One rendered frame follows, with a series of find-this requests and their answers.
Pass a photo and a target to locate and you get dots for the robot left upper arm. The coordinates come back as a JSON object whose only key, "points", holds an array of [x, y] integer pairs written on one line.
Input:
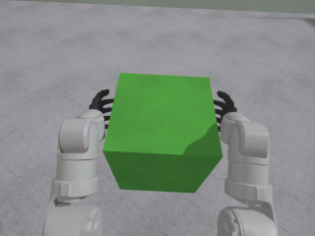
{"points": [[74, 220]]}

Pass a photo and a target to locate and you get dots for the robot left forearm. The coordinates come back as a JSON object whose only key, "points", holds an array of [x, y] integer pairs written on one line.
{"points": [[76, 165]]}

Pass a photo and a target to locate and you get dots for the left robot hand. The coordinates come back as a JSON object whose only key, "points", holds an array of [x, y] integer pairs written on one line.
{"points": [[98, 103]]}

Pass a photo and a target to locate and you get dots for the robot right forearm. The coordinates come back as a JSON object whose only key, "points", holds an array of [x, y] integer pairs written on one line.
{"points": [[248, 158]]}

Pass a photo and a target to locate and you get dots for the robot right upper arm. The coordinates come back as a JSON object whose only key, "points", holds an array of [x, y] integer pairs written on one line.
{"points": [[245, 221]]}

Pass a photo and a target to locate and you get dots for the carton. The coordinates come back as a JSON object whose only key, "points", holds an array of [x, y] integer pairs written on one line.
{"points": [[162, 134]]}

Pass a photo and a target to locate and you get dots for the right robot hand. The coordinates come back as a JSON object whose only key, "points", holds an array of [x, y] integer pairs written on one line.
{"points": [[227, 106]]}

